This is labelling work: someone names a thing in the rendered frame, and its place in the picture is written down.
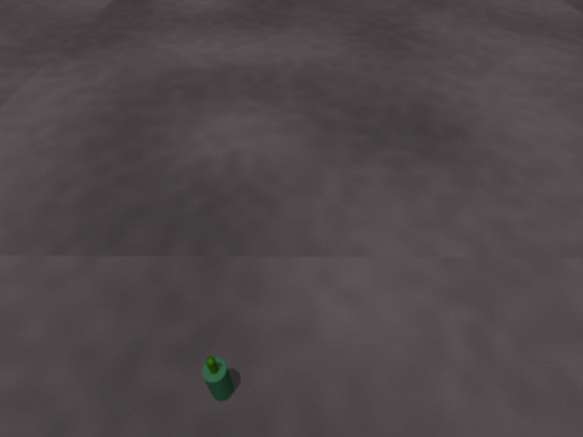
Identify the bottle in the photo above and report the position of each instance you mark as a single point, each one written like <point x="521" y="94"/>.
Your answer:
<point x="217" y="377"/>

